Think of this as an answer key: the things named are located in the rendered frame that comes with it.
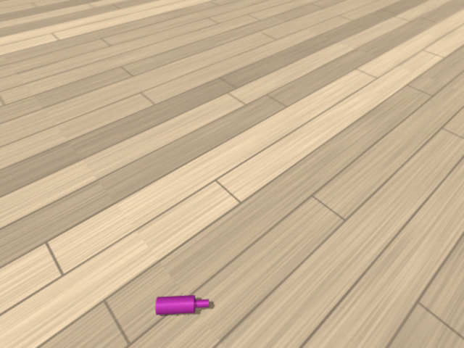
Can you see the bottle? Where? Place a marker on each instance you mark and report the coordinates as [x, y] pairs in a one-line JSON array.
[[179, 304]]

